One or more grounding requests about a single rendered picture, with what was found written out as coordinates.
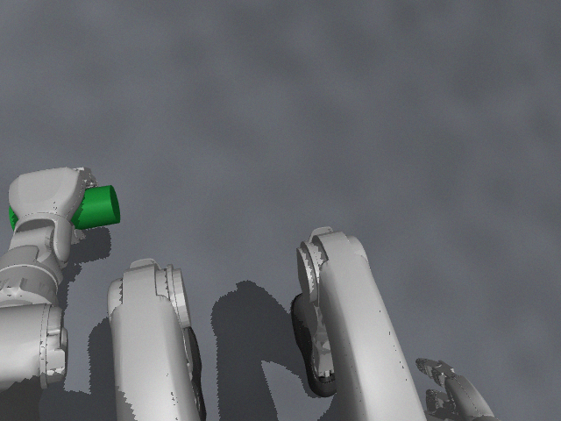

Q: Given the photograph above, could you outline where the left robot arm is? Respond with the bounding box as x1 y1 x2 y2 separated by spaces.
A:
0 213 72 421

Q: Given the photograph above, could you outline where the right robot hand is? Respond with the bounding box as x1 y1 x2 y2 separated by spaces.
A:
415 358 494 421

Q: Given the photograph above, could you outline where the left robot hand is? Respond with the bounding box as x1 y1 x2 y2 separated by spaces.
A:
9 167 99 245

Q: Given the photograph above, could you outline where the left robot foot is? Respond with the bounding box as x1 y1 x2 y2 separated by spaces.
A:
188 327 206 421

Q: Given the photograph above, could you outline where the can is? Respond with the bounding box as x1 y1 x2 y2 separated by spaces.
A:
9 185 120 231

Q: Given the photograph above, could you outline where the right robot foot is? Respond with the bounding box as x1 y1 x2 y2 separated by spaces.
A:
291 293 337 397

